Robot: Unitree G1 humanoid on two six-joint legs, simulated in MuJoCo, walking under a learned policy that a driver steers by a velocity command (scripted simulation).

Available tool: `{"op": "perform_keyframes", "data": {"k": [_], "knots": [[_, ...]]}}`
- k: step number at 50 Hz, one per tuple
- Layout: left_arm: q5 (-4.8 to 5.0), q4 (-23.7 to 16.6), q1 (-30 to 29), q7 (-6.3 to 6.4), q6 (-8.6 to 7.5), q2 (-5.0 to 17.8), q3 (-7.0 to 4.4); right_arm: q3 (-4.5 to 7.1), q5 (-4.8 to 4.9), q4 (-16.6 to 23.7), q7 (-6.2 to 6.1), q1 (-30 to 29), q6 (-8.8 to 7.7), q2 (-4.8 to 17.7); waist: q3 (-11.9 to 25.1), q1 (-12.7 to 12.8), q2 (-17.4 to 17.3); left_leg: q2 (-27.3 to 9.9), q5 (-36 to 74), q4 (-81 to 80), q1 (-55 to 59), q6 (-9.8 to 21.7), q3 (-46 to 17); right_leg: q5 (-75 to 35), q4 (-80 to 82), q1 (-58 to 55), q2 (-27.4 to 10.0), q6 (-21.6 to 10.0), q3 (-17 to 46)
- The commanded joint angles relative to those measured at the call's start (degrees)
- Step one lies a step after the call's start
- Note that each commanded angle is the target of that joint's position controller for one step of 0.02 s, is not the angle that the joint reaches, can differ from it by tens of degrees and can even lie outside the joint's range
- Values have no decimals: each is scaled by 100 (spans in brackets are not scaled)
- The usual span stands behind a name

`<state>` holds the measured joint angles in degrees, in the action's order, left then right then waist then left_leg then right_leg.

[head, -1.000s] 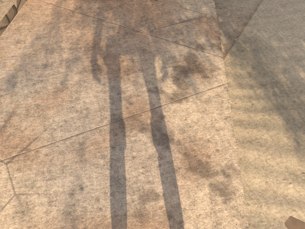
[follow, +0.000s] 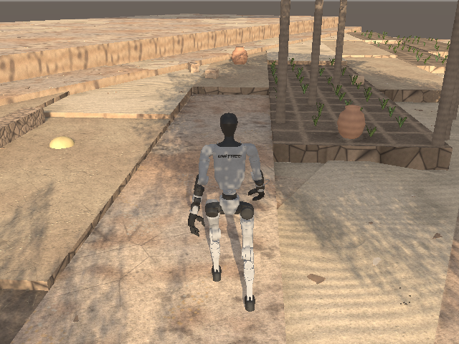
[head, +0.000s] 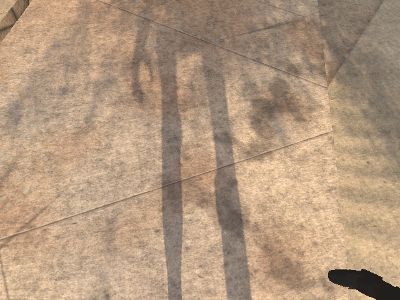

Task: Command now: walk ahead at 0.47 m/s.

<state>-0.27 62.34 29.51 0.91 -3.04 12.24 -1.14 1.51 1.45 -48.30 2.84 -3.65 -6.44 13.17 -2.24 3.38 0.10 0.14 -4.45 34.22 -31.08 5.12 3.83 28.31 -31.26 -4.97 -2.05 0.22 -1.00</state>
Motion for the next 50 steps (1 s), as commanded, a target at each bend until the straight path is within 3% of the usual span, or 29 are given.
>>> {"op": "perform_keyframes", "data": {"k": [1,2,3,4,6,7,9,12,16,20,22,24,25,26,27,28,29,30,31,32,34,36,40,44,47,50], "knots": [[89,-417,339,-104,-343,128,59,398,-100,-613,-54,2859,90,1372,2457,-1125,-1314,-2216,-2091,-1902,5476,1507,-4976,160,-4850,4202,524,-171,951],[270,-646,-242,-115,-451,553,-70,307,-64,-556,-58,2220,63,1067,1362,-923,-1060,-2044,-1897,-1968,4566,1183,-4042,-141,-5107,4730,200,-297,805],[288,-760,-654,-67,-495,689,-96,227,-63,-404,-47,1618,30,819,851,-718,-430,-1850,-1146,-2048,3514,987,-3109,-734,-4877,4513,-152,-357,654],[240,-791,-823,-2,-469,700,-156,182,-126,-360,-9,1278,-12,655,592,-504,-133,-1628,-442,-2160,2685,861,-2436,-1131,-4537,4170,-385,-365,563],[188,-773,-598,42,-288,493,-197,110,-212,-463,30,1187,-51,407,464,-179,-372,-1223,-57,-2426,1909,760,-1657,-1430,-4058,3549,-617,-396,582],[178,-783,-567,43,-221,402,-197,109,-201,-537,11,1310,-60,419,384,-134,-420,-1155,51,-2548,1747,817,-1479,-1437,-3892,3511,-648,-387,527],[142,-947,-905,48,-148,446,-232,128,-183,-651,-73,1526,-67,580,127,-103,-434,-1123,134,-2762,1583,896,-1250,-1662,-3471,3827,-718,-294,443],[65,-1254,-1744,38,-166,513,-255,160,-172,-738,-217,1913,-16,774,-75,-298,-246,-1194,216,-2879,1922,903,-1197,-2489,-2437,4567,-790,-115,413],[94,-1504,-2614,-51,-235,399,-200,176,-109,-792,-306,2347,47,904,-137,-574,-227,-1077,413,-2875,2289,691,-861,-3397,-925,4437,-542,-81,195],[152,-1747,-3292,-185,-273,401,-156,203,-57,-959,-324,2819,142,941,-300,-795,-220,-1274,444,-2637,2993,647,-805,-3304,-205,4515,-370,-134,108],[161,-1874,-3446,-258,-304,451,-157,234,-51,-1019,-338,2906,204,977,-316,-769,-252,-1457,661,-2382,3382,597,-844,-2960,9,4529,-312,-255,123],[164,-1893,-3235,-310,-334,594,-203,273,-45,-992,-349,2778,255,1062,-146,-550,-389,-1530,1493,-1976,3558,489,-822,-2513,177,4012,-148,-428,7],[155,-1799,-2822,-309,-353,754,-280,285,-49,-948,-350,2640,281,1116,132,-294,-474,-1454,2461,-1493,3528,404,-725,-2404,247,3311,48,-534,-154],[149,-1512,-1890,-283,-360,994,-424,246,-69,-902,-348,2531,311,1022,657,164,-433,-1160,3158,-449,3268,259,-495,-2469,336,2074,232,-701,-286],[95,-1239,-704,-228,-354,1429,-567,150,-152,-755,-345,2505,299,838,1522,580,-32,-831,2139,1278,2092,59,-236,-2528,152,167,-584,-1065,628],[59,-1077,-156,-230,-308,1906,-673,-79,-163,-712,-262,3225,156,47,2403,258,1433,283,-1305,3546,-351,-367,-174,-1457,704,-2007,-2031,-2037,3478],[64,-1088,-166,-229,-301,1349,-507,26,-40,-779,-221,2931,-3,508,2529,416,1162,214,-2704,4291,-1013,-261,-1097,-1106,1356,-2028,-2087,-1970,4381],[76,-1166,-730,-211,-310,1100,-416,140,111,-556,-197,2336,-94,908,1584,300,960,-124,-2356,4458,-1453,-147,-1045,-1267,1433,-1243,-1911,-1660,3468],[60,-1304,-1275,-209,-311,920,-348,138,117,-456,-229,1974,-121,901,1074,109,450,-458,-1810,4242,-1275,-121,-865,-1800,1565,-275,-1704,-1512,2670],[12,-1341,-1615,-245,-319,721,-285,173,27,-444,-265,1822,-91,835,683,-86,185,-649,-1453,3861,-1004,-134,-791,-2234,1776,565,-1461,-1416,2108],[-31,-1285,-1774,-300,-355,521,-228,193,-26,-509,-282,2094,84,602,513,-414,430,-853,-1090,3387,-360,-154,-811,-2387,2138,1352,-1136,-1320,1497],[-7,-1170,-1619,-285,-391,669,-261,184,-46,-488,-299,2083,194,466,337,-502,370,-883,-872,3081,-398,-245,-723,-2708,2351,1632,-1060,-1405,1144],[4,-999,-1215,-144,-351,866,-304,206,-132,-180,-306,1208,200,477,75,-335,250,-897,229,1762,-1016,-424,-668,-3074,2507,1416,-1000,-1349,761],[68,-853,-874,-80,-313,963,-313,159,-85,29,-242,381,145,377,-82,-69,307,-647,1054,405,-713,-438,-402,-2906,2576,1243,-849,-1164,405],[104,-668,-569,-62,-247,1001,-338,140,-38,182,-166,-77,127,405,-241,70,331,-556,945,-92,-787,-386,-388,-2861,2418,697,-1033,-1131,403],[131,-577,-549,-16,-155,1072,-397,158,-25,305,-65,-195,70,511,-257,-22,368,-514,426,-402,-773,-195,-440,-3239,2056,118,-1299,-1031,472]]}}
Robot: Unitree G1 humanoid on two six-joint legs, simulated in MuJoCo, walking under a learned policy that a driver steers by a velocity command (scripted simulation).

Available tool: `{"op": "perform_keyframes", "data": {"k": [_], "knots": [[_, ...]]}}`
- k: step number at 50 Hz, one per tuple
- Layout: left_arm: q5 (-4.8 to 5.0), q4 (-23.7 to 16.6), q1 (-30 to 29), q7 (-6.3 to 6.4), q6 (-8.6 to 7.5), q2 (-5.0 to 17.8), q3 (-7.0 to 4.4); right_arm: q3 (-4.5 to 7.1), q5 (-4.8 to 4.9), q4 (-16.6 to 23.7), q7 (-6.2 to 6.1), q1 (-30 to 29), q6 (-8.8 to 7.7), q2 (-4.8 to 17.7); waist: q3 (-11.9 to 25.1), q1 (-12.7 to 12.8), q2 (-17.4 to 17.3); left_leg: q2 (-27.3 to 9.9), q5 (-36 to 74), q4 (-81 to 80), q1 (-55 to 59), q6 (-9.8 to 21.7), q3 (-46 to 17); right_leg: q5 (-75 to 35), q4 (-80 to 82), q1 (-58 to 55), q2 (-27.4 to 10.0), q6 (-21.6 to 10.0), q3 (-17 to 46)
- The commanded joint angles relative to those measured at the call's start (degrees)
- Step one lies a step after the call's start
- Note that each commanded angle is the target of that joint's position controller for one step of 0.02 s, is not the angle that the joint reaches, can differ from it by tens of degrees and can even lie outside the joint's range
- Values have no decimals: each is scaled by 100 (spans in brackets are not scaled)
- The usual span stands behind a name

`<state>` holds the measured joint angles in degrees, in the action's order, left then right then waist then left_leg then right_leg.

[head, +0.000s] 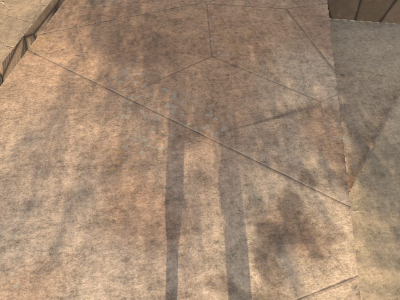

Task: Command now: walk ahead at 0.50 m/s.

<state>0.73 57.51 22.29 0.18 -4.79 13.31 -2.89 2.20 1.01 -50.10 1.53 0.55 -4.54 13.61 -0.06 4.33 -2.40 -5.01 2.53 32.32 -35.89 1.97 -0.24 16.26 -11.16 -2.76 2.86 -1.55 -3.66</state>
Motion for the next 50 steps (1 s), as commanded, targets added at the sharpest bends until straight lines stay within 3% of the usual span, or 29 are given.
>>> {"op": "perform_keyframes", "data": {"k": [1,2,3,4,5,6,7,8,9,10,11,13,16,22,26,28,30,31,32,33,34,35,37,38,40,43,47,50], "knots": [[31,-97,109,64,56,993,-240,115,25,469,92,-482,-139,540,-376,-218,672,61,-467,-287,-28,195,9,-2397,-130,-207,-1836,-801,739],[32,-119,13,75,90,1044,-264,171,16,400,101,-188,-156,649,-176,-392,757,224,-641,-335,474,278,162,-3208,-489,-246,-1798,-738,676],[30,-157,-117,77,128,1023,-257,281,4,200,83,488,-160,817,216,-753,750,442,-649,-449,1415,401,359,-4116,-1282,-130,-1584,-630,497],[-18,-231,-127,78,147,852,-187,429,-24,-115,41,1534,-158,1137,913,-1142,570,239,-472,-269,3007,613,130,-3923,-2574,583,-1263,-453,273],[-102,-360,418,38,76,332,-25,571,-150,-278,-6,2426,-126,1726,1880,-1080,-598,-1246,-758,-301,5362,1374,-2082,-1728,-4858,2709,-525,-70,18],[-32,-288,511,-2,-76,133,58,504,-71,-349,12,2560,-96,1529,2380,-1045,-1390,-1852,-1491,-1333,6043,1874,-4145,1599,-6174,3982,116,65,643],[127,-379,57,-31,-198,709,-91,384,-18,-292,13,2149,-111,1172,1665,-1057,-927,-1629,-1948,-1474,5497,1571,-3618,1480,-6686,4605,-266,-72,1051],[198,-518,-412,-25,-256,839,-116,315,-34,-144,-9,1644,-117,921,1027,-941,-581,-1431,-1758,-1562,4653,1346,-2758,965,-6584,4712,-589,-170,879],[144,-563,-654,20,-245,808,-136,256,-84,-81,4,1217,-131,750,557,-747,-147,-1209,-1255,-1763,3729,1222,-2129,462,-6207,4465,-856,-166,737],[65,-559,-667,60,-177,782,-189,204,-143,-65,20,1004,-162,572,355,-553,-156,-995,-875,-1932,3129,1114,-1698,158,-5837,4101,-1041,-165,762],[44,-532,-528,66,-94,648,-187,179,-175,-101,39,966,-172,494,295,-413,-241,-881,-734,-2099,2776,1085,-1454,-16,-5664,3777,-1112,-157,771],[30,-514,-425,74,15,429,-172,199,-150,-209,23,1148,-197,575,175,-319,-214,-815,-427,-2340,2499,1178,-1142,-178,-5317,3671,-1162,-98,704],[-38,-729,-1012,89,57,462,-198,248,-133,-322,-90,1428,-195,798,-70,-398,-41,-807,-25,-2525,2635,1201,-865,-932,-4451,4230,-1202,57,670],[5,-1056,-2163,-29,3,287,-119,237,-55,-517,-188,1993,-121,855,-304,-748,-63,-590,-56,-2592,3001,926,-320,-2266,-2590,4125,-924,85,395],[42,-1346,-2824,-149,-68,324,-90,258,-6,-722,-207,2445,-1,862,-527,-924,-36,-845,12,-2222,3673,952,-548,-1901,-1996,4301,-775,33,430],[58,-1421,-2806,-206,-138,424,-109,301,17,-734,-243,2421,62,946,-484,-791,-129,-975,264,-1921,3856,889,-719,-1553,-1754,4036,-691,-49,472],[55,-1310,-2246,-205,-196,660,-209,344,26,-663,-253,2184,104,1046,-158,-413,-273,-919,1198,-1365,3757,762,-766,-1276,-1552,2979,-456,-177,313],[34,-1062,-1405,-163,-214,900,-342,308,18,-607,-244,2063,114,944,360,-11,-215,-613,1763,-512,3449,608,-581,-1349,-1491,1722,-364,-327,224],[-71,-845,-261,-100,-228,1299,-467,215,-57,-444,-233,1938,100,712,1235,432,114,-228,836,1081,2341,384,-322,-1467,-1803,-149,-1153,-671,988],[-131,-710,300,-72,-170,1768,-577,28,-35,-355,-220,2597,4,6,2136,225,1519,708,-2067,3253,87,-49,84,-652,-1383,-2248,-2646,-1448,3390],[-99,-715,330,-67,-143,1246,-425,114,67,-438,-186,2503,-92,407,2388,318,1607,624,-3556,4158,-453,-32,-701,-112,-823,-2166,-2771,-1512,4348],[-67,-790,-187,-43,-139,932,-318,237,189,-300,-184,2078,-117,784,1463,222,1306,316,-3236,4456,-891,24,-694,33,-710,-1413,-2617,-1227,3455],[-95,-870,-968,-66,-146,562,-203,278,134,-207,-235,1617,-58,670,498,-106,741,-156,-2383,4058,-554,73,-495,-343,-274,301,-2194,-928,2166],[-135,-855,-1182,-84,-174,418,-158,319,106,-235,-246,1725,37,569,285,-319,838,-315,-2144,3813,-205,98,-547,-507,-44,845,-1986,-819,1669],[-147,-791,-1301,-87,-199,449,-188,301,106,-205,-227,1863,203,283,96,-500,872,-393,-1923,3630,102,81,-505,-781,268,1386,-1915,-850,1118],[-186,-690,-1193,-10,-233,660,-259,347,45,18,-236,1536,319,323,-111,-549,634,-407,-1271,3144,-311,4,-592,-1299,447,1376,-1934,-924,523],[-167,-621,-1006,87,-185,840,-310,317,6,258,-94,908,267,279,-249,-405,555,-329,-232,1871,-381,-37,-366,-1603,503,1091,-1812,-794,-200],[-99,-571,-726,138,-118,974,-355,252,-16,506,21,249,252,225,-457,-162,449,-251,-88,1144,-404,1,-25,-1597,474,719,-1894,-745,-523]]}}
Over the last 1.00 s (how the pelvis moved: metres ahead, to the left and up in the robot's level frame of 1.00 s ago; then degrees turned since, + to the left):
0.56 -0.03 0.03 1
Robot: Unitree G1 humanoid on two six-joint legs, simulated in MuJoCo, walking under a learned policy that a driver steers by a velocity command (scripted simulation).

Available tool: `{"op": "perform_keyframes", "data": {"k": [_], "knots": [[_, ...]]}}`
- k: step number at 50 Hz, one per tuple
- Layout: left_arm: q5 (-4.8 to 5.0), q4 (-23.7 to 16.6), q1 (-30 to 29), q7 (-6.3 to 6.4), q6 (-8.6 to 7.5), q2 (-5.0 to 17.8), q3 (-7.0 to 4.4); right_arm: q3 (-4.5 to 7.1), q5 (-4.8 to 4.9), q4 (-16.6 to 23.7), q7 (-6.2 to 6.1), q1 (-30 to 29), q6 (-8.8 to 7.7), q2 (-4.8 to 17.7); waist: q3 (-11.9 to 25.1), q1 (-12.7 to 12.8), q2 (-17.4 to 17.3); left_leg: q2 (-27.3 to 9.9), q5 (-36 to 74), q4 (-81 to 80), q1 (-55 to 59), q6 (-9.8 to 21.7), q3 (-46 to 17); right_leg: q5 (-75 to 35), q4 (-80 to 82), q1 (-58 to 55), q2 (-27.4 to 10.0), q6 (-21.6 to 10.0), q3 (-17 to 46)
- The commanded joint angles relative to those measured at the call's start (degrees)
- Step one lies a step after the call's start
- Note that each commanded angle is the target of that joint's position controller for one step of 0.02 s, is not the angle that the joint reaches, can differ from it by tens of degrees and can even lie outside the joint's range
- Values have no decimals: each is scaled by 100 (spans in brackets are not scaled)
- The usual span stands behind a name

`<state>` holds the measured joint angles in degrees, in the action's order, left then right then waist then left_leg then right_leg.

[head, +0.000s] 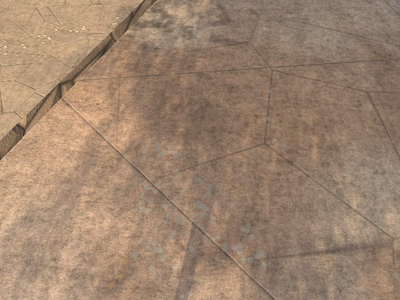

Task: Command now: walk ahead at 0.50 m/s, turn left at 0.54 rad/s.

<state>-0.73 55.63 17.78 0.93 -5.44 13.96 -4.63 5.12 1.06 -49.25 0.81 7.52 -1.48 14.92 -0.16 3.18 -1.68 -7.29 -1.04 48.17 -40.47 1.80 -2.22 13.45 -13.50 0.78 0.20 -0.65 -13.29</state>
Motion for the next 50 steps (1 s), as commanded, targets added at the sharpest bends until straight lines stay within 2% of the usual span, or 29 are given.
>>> {"op": "perform_keyframes", "data": {"k": [1,3,5,6,7,8,9,10,11,12,13,14,15,17,20,24,28,31,32,33,34,35,36,37,38,40,42,46,50], "knots": [[78,-347,-173,68,-22,955,-200,-52,-20,507,124,-616,-54,90,-499,6,367,1,168,-619,7,47,241,-1371,635,158,-1686,-816,385],[135,-302,-36,63,53,1039,-241,-58,-4,673,184,-844,-43,129,-564,47,402,68,-207,-863,-33,145,389,-1587,412,-256,-1808,-748,279],[189,-324,-96,62,124,1174,-290,-8,0,789,229,-795,-32,261,-458,-100,532,293,-778,-1005,333,323,653,-2819,-88,-497,-1867,-643,120],[217,-356,-176,66,159,1261,-315,56,4,788,232,-564,-23,382,-245,-275,642,516,-1059,-1012,792,435,848,-3897,-577,-539,-1850,-575,29],[248,-392,-301,66,208,1321,-326,169,23,681,223,32,-24,566,87,-642,646,805,-1103,-1197,1599,586,1030,-4767,-1469,-446,-1738,-470,-114],[249,-430,-348,65,235,1260,-288,380,45,416,163,996,-20,936,616,-1119,482,1111,-779,-1546,3051,802,1040,-4689,-2777,92,-1478,-254,-250],[50,-593,-294,65,192,915,-155,590,48,266,30,1792,26,1599,1125,-1288,-455,76,-692,-1708,4702,1205,-688,-2199,-4760,1713,-1167,78,-279],[9,-952,-69,20,-17,256,42,587,42,444,44,1429,-52,1997,1689,-613,-1479,-1104,-1833,-2814,6050,2297,-4150,2003,-6540,3915,140,367,775],[249,-1050,-689,-61,-250,730,-28,421,-18,503,106,1604,-128,1501,1802,-1006,-657,-1197,-1896,-3321,6106,2138,-4345,1887,-6889,4540,-42,200,1777],[388,-1133,-941,-99,-353,802,-41,327,-41,493,105,1442,-199,1156,1189,-935,-516,-1039,-1482,-3214,5675,1907,-3475,1432,-6709,4880,-289,18,1725],[275,-1041,-913,-63,-387,787,-47,258,-13,571,101,1040,-238,932,752,-669,-10,-762,-896,-3159,4797,1686,-2719,963,-6188,4581,-568,-36,1745],[112,-979,-893,-19,-349,890,-113,187,-23,675,79,625,-248,706,570,-447,27,-545,-414,-3202,4041,1525,-2188,693,-5652,4096,-752,-19,1763],[84,-965,-793,-25,-264,920,-149,142,-72,783,49,412,-249,615,476,-278,-40,-423,-121,-3332,3551,1490,-1967,521,-5422,3715,-842,16,1791],[37,-1029,-813,-25,-127,791,-143,161,-62,811,-20,462,-278,746,384,-191,17,-315,345,-3501,3106,1531,-1739,315,-4928,3484,-800,171,1707],[-20,-1250,-1388,-6,-59,627,-84,211,-18,763,-140,762,-290,949,149,-327,29,-112,581,-3589,2890,1436,-1364,-576,-3785,3648,-624,382,1614],[59,-1499,-2141,-100,-102,474,10,207,15,711,-188,1070,-239,930,-30,-631,-267,169,-68,-3507,2698,1122,-1167,-1799,-2165,3222,-251,373,1557],[123,-1719,-2471,-202,-184,656,-8,206,53,621,-201,1380,-184,903,-54,-749,-353,-41,-288,-3060,3158,1033,-1650,-1729,-1544,3054,-102,256,1693],[133,-1717,-2163,-248,-277,845,-76,218,28,672,-244,1343,-115,924,37,-546,-586,-153,-5,-2534,3472,922,-2070,-1034,-1312,2566,-16,69,1667],[114,-1601,-1687,-231,-309,945,-138,189,23,732,-242,1237,-101,859,233,-281,-630,27,396,-2152,3415,811,-2038,-1044,-1084,1896,47,-67,1548],[21,-1487,-968,-198,-342,1163,-225,99,-8,839,-217,1120,-116,631,817,77,-495,348,502,-1164,3020,613,-1781,-1096,-1208,637,-372,-343,1851],[-49,-1396,-6,-146,-314,1502,-312,9,-82,1013,-228,1208,-127,357,1694,340,320,884,-664,579,1831,299,-1139,-674,-1263,-1149,-1444,-747,3141],[-46,-1147,324,-224,-248,1726,-361,-73,93,1074,-221,2092,-204,194,2146,-99,2363,1321,-3392,2096,102,24,-788,468,-593,-2307,-2418,-1549,5813],[108,-1188,207,-253,-223,1101,-216,3,144,809,-219,2066,-213,698,1537,31,1574,936,-3102,2701,-421,-28,-1029,1575,-366,-1944,-2248,-1437,5812],[134,-1209,-45,-242,-166,803,-134,36,79,884,-188,1424,-215,880,771,147,946,780,-2608,2759,-514,-38,-836,1441,-305,-1147,-1939,-1221,4831],[65,-1245,-343,-249,-109,804,-96,23,-9,1008,-189,982,-241,809,381,25,511,604,-2263,2580,-355,-14,-590,891,-199,-376,-1696,-1153,4267],[1,-1253,-580,-255,-82,686,-17,25,-96,1132,-151,754,-297,661,71,-249,536,276,-1888,1943,85,20,-431,-303,24,560,-1360,-1221,3633],[80,-1215,-517,-251,-95,700,-14,-30,-104,1164,-134,796,-321,455,170,-349,729,223,-1920,1302,313,-48,-259,-956,129,752,-1215,-1334,3335],[195,-1173,-315,-147,-14,1098,-141,-180,-137,1392,-87,21,-394,230,135,-180,664,359,-954,-514,879,-243,-9,-1296,259,1191,-994,-1284,2721],[258,-1082,149,-126,96,1167,-161,-164,-30,1528,-11,-545,-448,384,88,22,733,649,-150,-1492,1490,-351,7,-1036,68,1240,-993,-1121,2765]]}}
Over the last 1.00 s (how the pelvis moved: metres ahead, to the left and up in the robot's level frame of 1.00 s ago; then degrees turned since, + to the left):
0.55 0.01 0.00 14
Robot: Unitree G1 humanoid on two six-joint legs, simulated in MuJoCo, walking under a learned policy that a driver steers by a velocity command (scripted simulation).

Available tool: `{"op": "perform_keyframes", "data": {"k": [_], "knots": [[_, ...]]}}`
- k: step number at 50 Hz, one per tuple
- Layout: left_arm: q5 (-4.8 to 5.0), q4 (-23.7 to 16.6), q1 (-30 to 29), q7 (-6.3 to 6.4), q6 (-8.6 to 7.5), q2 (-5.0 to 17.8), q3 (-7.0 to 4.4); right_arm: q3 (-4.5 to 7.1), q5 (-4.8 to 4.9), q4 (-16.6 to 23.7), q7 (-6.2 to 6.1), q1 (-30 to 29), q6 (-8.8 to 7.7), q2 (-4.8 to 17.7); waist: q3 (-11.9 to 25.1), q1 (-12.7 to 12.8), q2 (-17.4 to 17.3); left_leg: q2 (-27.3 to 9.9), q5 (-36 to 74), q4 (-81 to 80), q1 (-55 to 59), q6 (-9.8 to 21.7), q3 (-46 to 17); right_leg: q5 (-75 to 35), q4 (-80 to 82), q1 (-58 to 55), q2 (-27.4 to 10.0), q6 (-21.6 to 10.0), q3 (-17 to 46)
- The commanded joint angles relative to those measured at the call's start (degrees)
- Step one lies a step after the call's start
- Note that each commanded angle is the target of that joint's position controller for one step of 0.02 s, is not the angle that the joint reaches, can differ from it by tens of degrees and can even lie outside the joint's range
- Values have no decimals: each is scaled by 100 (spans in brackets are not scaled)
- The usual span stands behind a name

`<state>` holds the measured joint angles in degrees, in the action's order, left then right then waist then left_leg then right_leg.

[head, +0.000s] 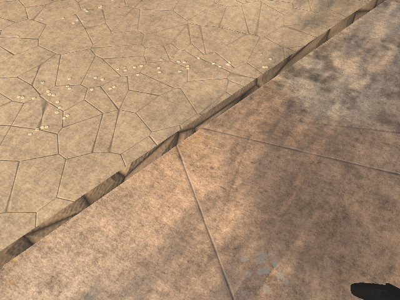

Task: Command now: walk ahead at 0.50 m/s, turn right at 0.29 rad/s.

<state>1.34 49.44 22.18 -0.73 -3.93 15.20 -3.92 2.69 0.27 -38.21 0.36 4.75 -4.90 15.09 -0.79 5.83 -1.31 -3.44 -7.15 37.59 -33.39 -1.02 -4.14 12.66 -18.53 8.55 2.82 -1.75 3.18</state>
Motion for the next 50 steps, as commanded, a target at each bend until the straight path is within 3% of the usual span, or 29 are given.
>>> {"op": "perform_keyframes", "data": {"k": [1,3,4,5,6,7,8,9,10,12,16,20,24,26,28,29,30,31,32,33,34,35,36,37,40,45,48,50], "knots": [[61,-450,-204,47,-24,1038,-231,102,65,465,48,-339,-129,432,145,-251,706,292,432,-627,919,-42,167,-773,464,410,-1298,-956,1240],[65,-452,-174,79,30,1035,-228,173,80,450,54,-185,-179,563,186,-448,728,311,417,-1045,1516,72,170,-401,162,447,-1297,-781,1422],[37,-464,-167,92,41,926,-194,234,64,353,31,126,-186,657,296,-621,716,299,317,-1187,2080,169,208,-360,-145,587,-1150,-651,1397],[-9,-527,-248,94,24,710,-124,326,6,267,-22,687,-198,856,572,-928,646,-33,164,-1222,2956,356,-43,-390,-889,970,-845,-445,1220],[-136,-694,-304,92,-13,281,19,438,-85,165,-89,1657,-180,1277,1334,-1320,-223,-1197,-16,-1212,4312,726,-1143,676,-2725,1815,-390,-156,626],[21,-925,241,113,-105,168,63,509,-136,28,-50,1933,-79,1615,1671,-1037,-1887,-2232,-1338,-1831,5099,1476,-3401,2262,-4261,3425,-42,9,124],[108,-811,143,133,-103,698,-58,416,-65,26,-27,1820,-83,1169,1204,-1111,-1262,-2070,-2178,-2060,4723,1480,-3569,1973,-5045,3905,-390,48,412],[98,-858,-221,115,-71,859,-117,317,-27,39,-30,1587,-90,850,674,-1114,-869,-1831,-1964,-2100,4240,1296,-2705,1443,-5232,4054,-547,42,401],[63,-834,-339,113,-25,789,-124,250,-56,55,-12,1254,-94,683,436,-958,-584,-1556,-1338,-2226,3722,1174,-2054,1024,-5185,3841,-701,76,326],[26,-913,-487,73,73,647,-142,198,-106,6,4,836,-107,478,72,-707,-604,-1248,-401,-2537,2970,1097,-1162,554,-4871,3524,-937,120,325],[-6,-1141,-783,9,201,396,-85,298,-96,-177,-33,821,-185,652,-8,-598,-336,-1229,754,-2849,2726,1209,-203,-123,-4353,3488,-1006,290,260],[-19,-1341,-1385,-117,183,275,2,366,-69,-345,-90,913,-137,877,-132,-768,-219,-1099,1021,-2896,2784,1062,642,-1209,-3012,3220,-943,257,1],[-7,-1638,-2062,-247,179,317,27,439,37,-527,-106,1208,-48,1115,-343,-974,-172,-1248,1056,-2800,3188,912,1043,-1225,-2164,3051,-833,41,-326],[-7,-1773,-2205,-296,188,411,-4,478,100,-597,-108,1283,20,1224,-363,-943,-213,-1348,1694,-2506,3535,811,1203,-795,-1925,2952,-710,-140,-505],[-33,-1789,-1881,-301,217,627,-119,531,141,-600,-137,1263,98,1423,-17,-663,-407,-1319,3696,-1641,3715,685,1432,-185,-1849,2184,-308,-388,-869],[-24,-1631,-1181,-277,232,833,-251,531,163,-591,-155,1212,150,1457,371,-235,-377,-1181,4384,-661,3577,570,1610,-250,-1591,1231,-21,-563,-1026],[-7,-1371,-209,-191,271,1202,-452,463,130,-566,-181,1295,148,1305,887,220,-210,-957,3963,700,2767,357,1733,-547,-1401,-368,119,-786,-852],[30,-1280,236,-59,318,1814,-591,264,-133,-351,-162,1567,93,690,1337,61,1084,-416,50,2789,678,29,1727,-606,-1297,-2196,-1231,-1369,1374],[13,-1516,85,-107,215,2011,-540,115,-93,-86,-96,1659,-118,491,2352,-203,1611,553,-2842,4193,-801,-124,388,579,-197,-3203,-2260,-2371,4536],[-20,-1490,99,-154,144,1493,-398,248,142,19,-26,944,-253,1034,1994,146,782,229,-2406,4369,-1424,-24,-180,784,145,-3023,-2140,-2002,4084],[-26,-1432,-85,-150,90,1279,-330,221,207,103,-6,692,-323,1017,1228,32,704,23,-1914,4023,-1564,92,-67,502,145,-2265,-1927,-1788,3253],[-25,-1478,-485,-134,73,1124,-275,209,77,25,-62,690,-341,948,795,-256,224,-219,-1503,3527,-1236,100,-63,-20,139,-1362,-1662,-1586,2634],[-70,-1552,-807,-117,66,948,-216,257,-44,-18,-98,755,-300,1013,572,-488,295,-359,-1263,3090,-801,67,-80,-662,201,-654,-1471,-1495,2193],[-128,-1638,-985,-95,67,886,-185,277,-71,-37,-88,861,-223,1024,499,-655,411,-417,-1107,2935,-454,35,-98,-975,337,-197,-1345,-1486,1993],[-110,-1546,-959,-11,13,931,-199,226,-127,-50,-92,851,-70,799,398,-746,375,-347,-723,2290,-238,-184,63,-1729,525,394,-1194,-1557,1499],[-64,-1240,-538,95,17,937,-174,53,-90,106,4,-118,-101,455,143,-314,526,-117,1217,208,83,-256,210,-1401,554,545,-858,-1147,805],[-36,-1051,-221,82,17,1032,-185,51,8,231,96,-587,-153,537,-48,-93,560,8,1484,-396,180,-153,207,-910,505,285,-1084,-1127,1022],[-27,-947,-70,83,41,1037,-188,79,14,320,150,-745,-188,637,-136,-54,574,48,1159,-677,10,-7,169,-980,275,-177,-1290,-1101,1233]]}}
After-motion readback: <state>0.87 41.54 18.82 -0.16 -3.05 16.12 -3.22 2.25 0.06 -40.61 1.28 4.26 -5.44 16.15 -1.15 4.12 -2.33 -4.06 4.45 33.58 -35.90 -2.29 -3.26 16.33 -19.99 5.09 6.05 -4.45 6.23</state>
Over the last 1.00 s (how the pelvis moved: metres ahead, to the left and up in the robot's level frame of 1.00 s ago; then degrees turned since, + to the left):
0.54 0.13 0.00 23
